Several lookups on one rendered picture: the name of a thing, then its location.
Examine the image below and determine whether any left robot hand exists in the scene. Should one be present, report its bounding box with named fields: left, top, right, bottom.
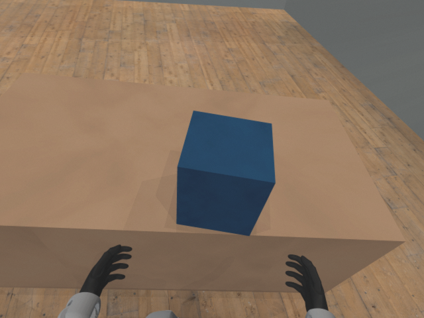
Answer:
left=80, top=244, right=132, bottom=297

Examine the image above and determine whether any left robot forearm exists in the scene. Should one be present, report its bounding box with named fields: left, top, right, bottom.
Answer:
left=58, top=292, right=101, bottom=318

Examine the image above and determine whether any pedestal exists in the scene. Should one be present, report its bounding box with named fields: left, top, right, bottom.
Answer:
left=0, top=72, right=406, bottom=293

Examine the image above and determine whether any right robot hand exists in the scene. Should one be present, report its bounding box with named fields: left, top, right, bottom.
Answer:
left=286, top=254, right=328, bottom=312

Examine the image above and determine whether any carton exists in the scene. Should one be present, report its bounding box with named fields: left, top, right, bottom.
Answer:
left=176, top=111, right=276, bottom=236

